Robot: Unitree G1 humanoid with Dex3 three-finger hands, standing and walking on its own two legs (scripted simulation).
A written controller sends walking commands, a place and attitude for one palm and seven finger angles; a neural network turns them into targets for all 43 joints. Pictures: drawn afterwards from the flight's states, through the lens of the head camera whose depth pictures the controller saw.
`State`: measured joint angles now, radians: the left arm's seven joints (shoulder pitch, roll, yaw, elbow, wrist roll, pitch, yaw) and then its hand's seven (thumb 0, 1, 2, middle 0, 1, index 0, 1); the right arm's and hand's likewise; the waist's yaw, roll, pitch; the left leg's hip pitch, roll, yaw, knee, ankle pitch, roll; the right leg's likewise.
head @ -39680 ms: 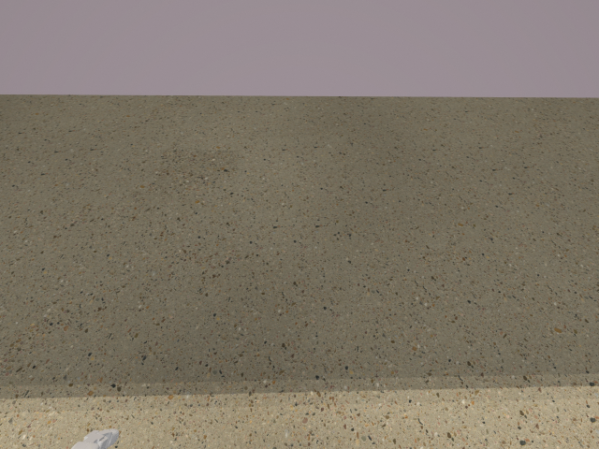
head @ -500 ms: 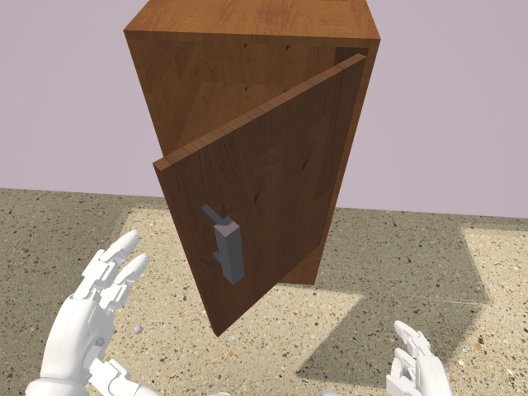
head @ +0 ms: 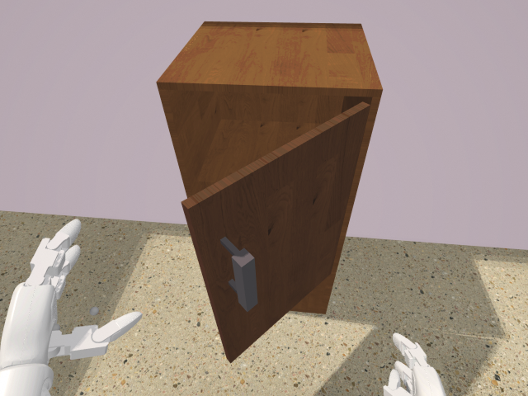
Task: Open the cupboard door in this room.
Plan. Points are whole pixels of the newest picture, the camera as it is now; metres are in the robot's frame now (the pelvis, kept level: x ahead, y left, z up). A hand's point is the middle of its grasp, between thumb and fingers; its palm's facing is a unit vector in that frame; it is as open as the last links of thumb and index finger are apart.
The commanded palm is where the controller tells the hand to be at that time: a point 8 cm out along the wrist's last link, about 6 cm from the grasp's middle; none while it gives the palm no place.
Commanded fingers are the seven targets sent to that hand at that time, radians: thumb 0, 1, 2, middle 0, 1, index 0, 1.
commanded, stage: draw the hand back to the body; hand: left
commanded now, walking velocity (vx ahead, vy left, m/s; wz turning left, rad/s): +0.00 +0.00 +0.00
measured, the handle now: (237, 273) +0.32 +0.09 +0.01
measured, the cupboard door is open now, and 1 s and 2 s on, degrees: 48 48 48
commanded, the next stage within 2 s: step back with the hand held close in 0.70 s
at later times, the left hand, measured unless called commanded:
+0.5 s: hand (56, 265) +0.20 +0.26 +0.18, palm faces +0.47 -0.80 -0.39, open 7.8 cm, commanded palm +0.15 +0.29 +0.19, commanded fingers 0.00 0.90 0.90 -0.20 -0.30 -0.20 -0.30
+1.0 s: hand (61, 262) +0.21 +0.25 +0.18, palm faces +0.41 -0.79 -0.45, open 7.4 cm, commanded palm +0.14 +0.29 +0.20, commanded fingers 0.00 0.90 0.90 -0.20 -0.30 -0.20 -0.30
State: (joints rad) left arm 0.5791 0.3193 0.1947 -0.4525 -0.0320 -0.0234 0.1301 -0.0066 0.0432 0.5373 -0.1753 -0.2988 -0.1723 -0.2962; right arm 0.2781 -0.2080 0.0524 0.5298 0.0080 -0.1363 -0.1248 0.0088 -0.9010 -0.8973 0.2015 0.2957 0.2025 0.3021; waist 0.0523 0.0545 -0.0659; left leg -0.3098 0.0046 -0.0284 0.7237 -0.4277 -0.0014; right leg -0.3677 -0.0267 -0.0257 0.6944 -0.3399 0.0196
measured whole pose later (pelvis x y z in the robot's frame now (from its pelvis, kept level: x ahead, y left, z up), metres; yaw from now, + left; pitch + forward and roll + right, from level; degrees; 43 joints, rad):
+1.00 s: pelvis -0.01 -0.01 +0.03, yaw -2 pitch -1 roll -1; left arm 0.47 0.35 0.40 -0.39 -0.04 -0.16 0.11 0.01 0.89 0.90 -0.21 -0.30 -0.20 -0.30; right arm 0.16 -0.23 0.01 0.60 -0.01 -0.07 -0.08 0.01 -0.90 -0.90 0.20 0.30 0.20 0.30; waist 0.02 0.05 0.02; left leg -0.14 0.03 0.01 0.44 -0.28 -0.01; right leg -0.21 0.00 0.00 0.39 -0.17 0.01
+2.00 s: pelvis -0.18 -0.03 -0.02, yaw +10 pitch -3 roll +1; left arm 0.49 0.49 0.54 -0.58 0.00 -0.27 0.15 0.01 0.88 0.90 -0.21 -0.30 -0.21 -0.30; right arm 0.21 -0.19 -0.04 0.58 0.00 -0.12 -0.08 0.01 -0.90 -0.90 0.20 0.30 0.20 0.30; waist -0.06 -0.04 0.11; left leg -0.59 0.05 0.07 0.78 -0.34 0.03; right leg -0.54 0.04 0.11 0.78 -0.16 0.02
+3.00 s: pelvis -0.36 -0.09 +0.00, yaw -5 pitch -1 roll +2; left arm 0.50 0.45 0.44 -0.43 -0.01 -0.25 0.14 0.01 0.89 0.90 -0.21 -0.30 -0.21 -0.30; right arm 0.26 -0.20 -0.02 0.67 -0.02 -0.17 -0.06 0.01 -0.90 -0.90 0.20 0.29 0.20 0.30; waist -0.06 -0.02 0.00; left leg -0.37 0.04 0.12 0.61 -0.23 0.01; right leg -0.23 0.02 -0.05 0.67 -0.43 -0.04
